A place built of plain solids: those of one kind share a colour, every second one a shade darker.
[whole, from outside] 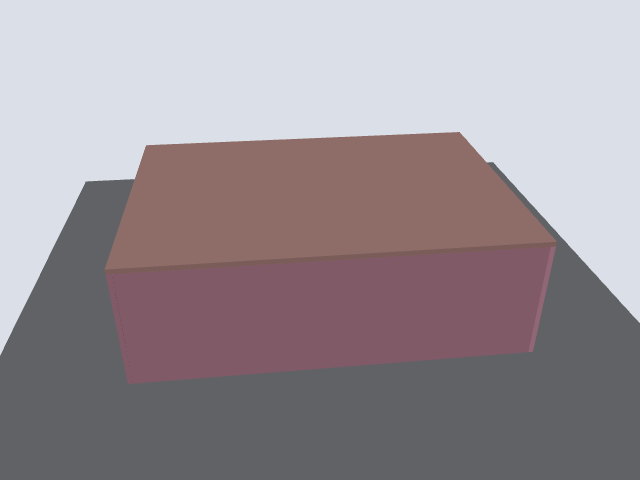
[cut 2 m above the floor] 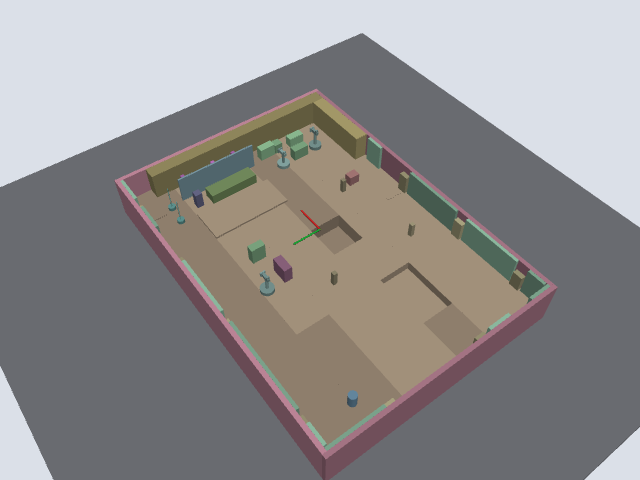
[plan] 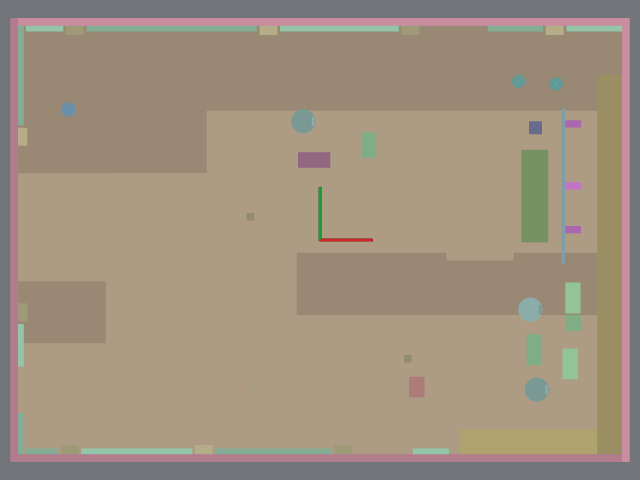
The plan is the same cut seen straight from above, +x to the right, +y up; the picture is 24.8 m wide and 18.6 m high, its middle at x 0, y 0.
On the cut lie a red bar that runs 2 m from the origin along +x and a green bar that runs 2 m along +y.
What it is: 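A television studio; one plain floor, a cyclorama, elevating floor sections, a set, what works the floor and what has gathered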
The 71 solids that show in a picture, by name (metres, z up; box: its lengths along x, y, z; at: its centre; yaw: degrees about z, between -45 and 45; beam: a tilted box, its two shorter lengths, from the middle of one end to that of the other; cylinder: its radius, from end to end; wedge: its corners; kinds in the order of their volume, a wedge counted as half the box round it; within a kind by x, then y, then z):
{
 "floor_1": {"box": [3.41, 1.12, 1.31], "at": [-10.01, -3.45, 0.61]},
 "floor_2": {"box": [3.41, 1.32, 1.31], "at": [-10.01, -2.25, 0.61]},
 "floor_3": {"box": [3.71, 2.42, 1.31], "at": [-9.86, 3.8, 0.61]},
 "floor_4": {"box": [4.02, 2.42, 0.67], "at": [-6.3, -2.8, 0.28]},
 "floor_5": {"box": [10.81, 1.11, 1.31], "at": [-6.3, -1.04, 0.61]},
 "floor_6": {"box": [3.62, 2.42, 1.31], "at": [-6.2, 3.8, 0.61]},
 "floor_7": {"box": [3.4, 1.32, 1.31], "at": [-2.6, -2.25, 0.61]},
 "floor_8": {"box": [23.42, 4.31, 1.31], "at": [0.0, -6.16, 0.61]},
 "floor_9": {"box": [23.42, 3.1, 1.31], "at": [0.0, 1.05, 0.61]},
 "floor_10": {"box": [23.42, 3.31, 1.31], "at": [0.0, 6.66, 0.61]},
 "floor_11": {"box": [2.62, 2.42, 0.15], "at": [0.4, -1.7, 0.03]},
 "floor_12": {"box": [0.42, 1.34, 0.036], "at": [0.94, -7.25, 1.28]},
 "floor_13": {"box": [16.11, 2.42, 1.31], "at": [3.65, 3.8, 0.61]},
 "floor_14": {"box": [16.01, 1.11, 1.31], "at": [3.71, -3.46, 0.61]},
 "floor_15": {"box": [2.6, 5.8, 0.15], "at": [6.2, 2.1, 1.34]},
 "floor_16": {"box": [10.01, 1.32, 1.31], "at": [6.71, -2.25, 0.61]},
 "floor_17": {"box": [10.01, 1.12, 1.31], "at": [6.71, -1.05, 0.61]},
 "floor_18": {"box": [0.62, 1.34, 0.05], "at": [9.14, 7.25, 1.29]},
 "wall_1": {"box": [0.3, 17.2, 7.47], "at": [-11.85, 0.0, 3.68]},
 "wall_2": {"box": [23.4, 0.3, 7.47], "at": [0.0, -8.45, 3.68]},
 "wall_3": {"box": [23.4, 0.3, 7.47], "at": [0.0, 8.45, 3.68]},
 "wall_4": {"box": [0.3, 17.2, 7.47], "at": [11.85, 0.0, 3.68]},
 "roof_1": {"box": [24.0, 17.2, 0.3], "at": [0.0, 0.0, 7.57]},
 "cove_1": {"box": [5.34, 0.96, 5.15], "at": [8.07, -7.82, 3.84]},
 "cove_2": {"box": [0.96, 14.7, 5.15], "at": [11.22, -0.95, 3.84]},
 "drape_1": {"box": [0.22, 1.6, 5.35], "at": [-11.59, -7.5, 3.94]},
 "drape_2": {"box": [0.22, 1.65, 5.35], "at": [-11.59, -4.08, 3.94]},
 "drape_3": {"box": [0.22, 3.85, 5.35], "at": [-11.59, 6.38, 3.94]},
 "drape_4": {"box": [1.25, 0.22, 5.35], "at": [-10.78, -8.19, 3.94]},
 "drape_5": {"box": [1.45, 0.22, 5.35], "at": [-10.68, 8.19, 3.94]},
 "drape_6": {"box": [4.3, 0.22, 5.35], "at": [-7.1, -8.19, 3.94]},
 "drape_7": {"box": [6.6, 0.22, 5.35], "at": [-5.75, 8.19, 3.94]},
 "drape_8": {"box": [4.5, 0.22, 5.35], "at": [-1.8, -8.19, 3.94]},
 "drape_9": {"box": [4.6, 0.22, 5.35], "at": [0.75, 8.19, 3.94]},
 "drape_10": {"box": [1.4, 0.22, 5.35], "at": [4.3, -8.19, 3.94]},
 "drape_11": {"box": [2.15, 0.22, 5.35], "at": [7.58, 8.19, 3.94]},
 "drape_12": {"box": [2.15, 0.22, 5.35], "at": [10.62, 8.19, 3.94]},
 "wallbox_1": {"box": [0.36, 0.7, 1.5], "at": [-11.52, -2.8, 2.02]},
 "wallbox_2": {"box": [0.36, 0.7, 1.5], "at": [-11.52, 4.0, 2.02]},
 "wallbox_3": {"box": [0.7, 0.36, 1.2], "at": [-9.7, -8.12, 1.86]},
 "wallbox_4": {"box": [0.7, 0.36, 1.2], "at": [-9.5, 8.12, 1.86]},
 "wallbox_5": {"box": [0.7, 0.36, 1.4], "at": [-4.5, -8.12, 1.97]},
 "wallbox_6": {"box": [0.7, 0.36, 1.1], "at": [-2.0, 8.12, 1.81]},
 "wallbox_7": {"box": [0.7, 0.36, 1.45], "at": [0.9, -8.12, 1.99]},
 "wallbox_8": {"box": [0.7, 0.36, 1.35], "at": [3.5, 8.12, 1.94]},
 "wallbox_9": {"box": [0.7, 0.36, 1.3], "at": [9.1, 8.12, 1.92]},
 "case_1": {"box": [0.55, 1.0, 1.26], "at": [1.91, 3.68, 1.9]},
 "case_2": {"box": [0.6, 1.2, 0.91], "at": [8.3, -4.25, 1.72]},
 "case_3": {"box": [0.6, 1.2, 0.8], "at": [9.7, -4.8, 1.67]},
 "case_4": {"box": [0.6, 1.2, 0.96], "at": [9.8, -2.25, 1.75]},
 "case_5": {"box": [0.62, 0.62, 0.79], "at": [9.81, -3.22, 1.66]},
 "desk_1": {"box": [1.05, 3.6, 0.75], "at": [8.32, 1.7, 1.64]},
 "flat_1": {"box": [0.14, 6.0, 2.75], "at": [9.43, 2.1, 2.64]},
 "rack_1": {"box": [1.25, 0.6, 1.18], "at": [-0.23, 3.1, 1.85]},
 "brace_1": {"box": [0.62, 0.28, 1.6], "at": [9.81, 0.4, 2.06]},
 "brace_2": {"box": [0.62, 0.28, 1.6], "at": [9.81, 2.1, 2.06]},
 "brace_3": {"box": [0.62, 0.28, 1.6], "at": [9.81, 4.5, 2.06]},
 "pedestal_1": {"cylinder": 0.47, "from": [-0.65, 4.6, 1.27], "to": [-0.65, 4.6, 1.54]},
 "pedestal_2": {"box": [0.71, 0.2, 0.24], "at": [-0.59, 4.6, 2.56]},
 "pedestal_3": {"cylinder": 0.47, "from": [8.15, -2.7, 1.27], "to": [8.15, -2.7, 1.54]},
 "pedestal_4": {"box": [0.71, 0.2, 0.24], "at": [8.21, -2.7, 2.44]},
 "pedestal_5": {"cylinder": 0.47, "from": [8.4, -5.8, 1.27], "to": [8.4, -5.8, 1.54]},
 "pedestal_6": {"box": [0.71, 0.2, 0.24], "at": [8.46, -5.8, 2.69]},
 "weights_1": {"box": [0.6, 0.8, 0.75], "at": [3.75, -5.7, 1.64]},
 "plinth_1": {"box": [0.5, 0.5, 1.2], "at": [8.35, 4.35, 1.86]},
 "post_1": {"box": [0.3, 0.3, 1.06], "at": [-2.7, 0.9, 1.79]},
 "post_2": {"box": [0.3, 0.3, 1.08], "at": [-2.6, -5.7, 1.8]},
 "post_3": {"box": [0.3, 0.3, 1.1], "at": [3.4, -4.6, 1.81]},
 "bin_1": {"cylinder": 0.28, "from": [-9.75, 5.06, 1.27], "to": [-9.75, 5.06, 2.19]},
 "stand_1": {"cylinder": 0.26, "from": [7.7, 6.15, 1.27], "to": [7.7, 6.15, 1.52]},
 "stand_2": {"cylinder": 0.26, "from": [9.15, 6.05, 1.27], "to": [9.15, 6.05, 1.52]}
}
